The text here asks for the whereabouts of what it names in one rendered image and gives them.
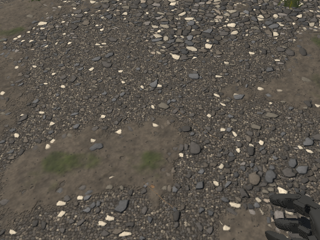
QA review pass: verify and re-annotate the robot right hand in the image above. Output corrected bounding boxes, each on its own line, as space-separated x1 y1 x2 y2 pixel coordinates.
265 192 320 240

